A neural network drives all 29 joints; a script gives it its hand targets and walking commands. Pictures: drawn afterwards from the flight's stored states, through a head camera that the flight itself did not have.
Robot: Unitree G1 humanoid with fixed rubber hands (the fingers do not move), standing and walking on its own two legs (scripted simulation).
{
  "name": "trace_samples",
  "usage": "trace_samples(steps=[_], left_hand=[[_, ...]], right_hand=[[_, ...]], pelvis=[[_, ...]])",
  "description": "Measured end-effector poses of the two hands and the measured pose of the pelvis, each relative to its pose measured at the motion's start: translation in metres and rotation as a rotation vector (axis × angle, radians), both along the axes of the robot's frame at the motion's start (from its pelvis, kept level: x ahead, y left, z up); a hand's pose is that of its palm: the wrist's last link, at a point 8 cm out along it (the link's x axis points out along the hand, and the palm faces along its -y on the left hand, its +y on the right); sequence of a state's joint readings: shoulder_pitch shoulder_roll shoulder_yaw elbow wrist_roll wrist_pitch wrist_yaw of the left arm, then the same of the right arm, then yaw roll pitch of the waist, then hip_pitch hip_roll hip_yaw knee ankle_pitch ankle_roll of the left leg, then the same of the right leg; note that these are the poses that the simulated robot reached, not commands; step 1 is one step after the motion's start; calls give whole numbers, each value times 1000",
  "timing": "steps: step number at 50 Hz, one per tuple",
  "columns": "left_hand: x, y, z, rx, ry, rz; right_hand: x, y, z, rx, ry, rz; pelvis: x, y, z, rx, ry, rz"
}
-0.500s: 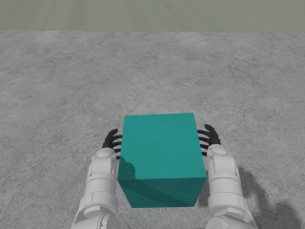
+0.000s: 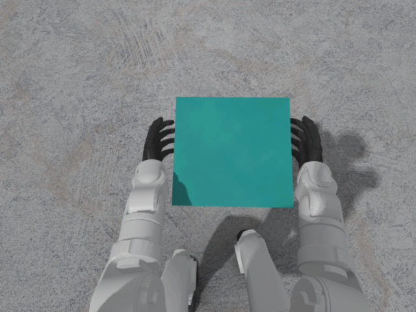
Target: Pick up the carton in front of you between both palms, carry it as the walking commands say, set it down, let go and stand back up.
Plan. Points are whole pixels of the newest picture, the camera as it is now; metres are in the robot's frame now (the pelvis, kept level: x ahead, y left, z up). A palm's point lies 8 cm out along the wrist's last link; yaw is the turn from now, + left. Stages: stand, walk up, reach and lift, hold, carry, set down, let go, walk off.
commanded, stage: set down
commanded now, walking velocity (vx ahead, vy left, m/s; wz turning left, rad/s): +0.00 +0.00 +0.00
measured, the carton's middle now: (228, 160) +0.41 -0.08 -0.16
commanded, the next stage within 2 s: none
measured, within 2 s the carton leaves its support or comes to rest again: rests again in 1.72 s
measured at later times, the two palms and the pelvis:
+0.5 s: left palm (178, 155) +0.46 +0.04 -0.22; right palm (296, 169) +0.38 -0.24 -0.22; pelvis -0.03 -0.01 -0.12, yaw +2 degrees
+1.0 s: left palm (193, 155) +0.49 +0.01 -0.37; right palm (287, 176) +0.38 -0.26 -0.37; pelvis -0.06 +0.00 -0.23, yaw +2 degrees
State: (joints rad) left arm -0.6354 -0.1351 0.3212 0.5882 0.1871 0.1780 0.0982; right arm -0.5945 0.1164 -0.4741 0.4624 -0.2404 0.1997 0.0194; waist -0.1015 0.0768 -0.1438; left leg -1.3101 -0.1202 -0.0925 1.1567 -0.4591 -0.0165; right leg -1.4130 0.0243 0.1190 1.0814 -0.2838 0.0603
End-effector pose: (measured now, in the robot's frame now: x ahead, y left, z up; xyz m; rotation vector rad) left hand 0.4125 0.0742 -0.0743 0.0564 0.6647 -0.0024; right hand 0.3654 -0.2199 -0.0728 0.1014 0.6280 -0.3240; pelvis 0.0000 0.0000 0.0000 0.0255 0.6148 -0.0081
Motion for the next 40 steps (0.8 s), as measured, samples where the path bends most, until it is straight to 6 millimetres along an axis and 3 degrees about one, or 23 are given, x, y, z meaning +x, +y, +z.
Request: trace_samples(steps=[8, 17, 40], left_hand=[[15, -11, -41, 10, 31, -32], [30, -21, -99, 26, 37, -80], [67, -49, -235, 53, 74, -210]], right_hand=[[7, -9, -40, 2, 33, -25], [10, -17, -99, -2, 44, -56], [14, -36, -235, -26, 99, -141]], pelvis=[[-5, -3, -36, 7, 86, 1], [-17, -8, -83, 18, 160, 8], [-47, -3, -187, 6, 223, 35]])
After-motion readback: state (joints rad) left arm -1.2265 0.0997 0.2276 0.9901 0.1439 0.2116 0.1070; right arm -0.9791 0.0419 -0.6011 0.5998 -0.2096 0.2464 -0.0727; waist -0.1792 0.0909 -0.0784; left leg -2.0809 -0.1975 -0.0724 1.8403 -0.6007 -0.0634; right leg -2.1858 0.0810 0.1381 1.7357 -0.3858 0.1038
